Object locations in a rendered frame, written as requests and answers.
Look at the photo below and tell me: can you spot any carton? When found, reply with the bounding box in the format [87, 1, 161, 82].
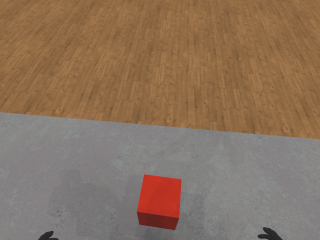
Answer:
[137, 174, 182, 230]

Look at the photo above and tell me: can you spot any right robot hand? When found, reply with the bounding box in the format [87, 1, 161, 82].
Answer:
[258, 227, 283, 240]

